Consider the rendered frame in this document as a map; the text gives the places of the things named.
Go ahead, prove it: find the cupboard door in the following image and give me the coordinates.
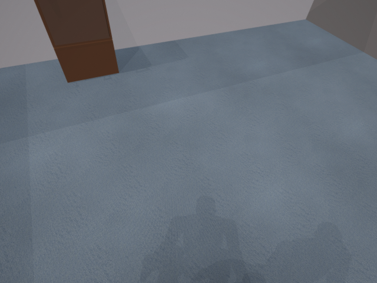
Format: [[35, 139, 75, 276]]
[[38, 0, 110, 45]]

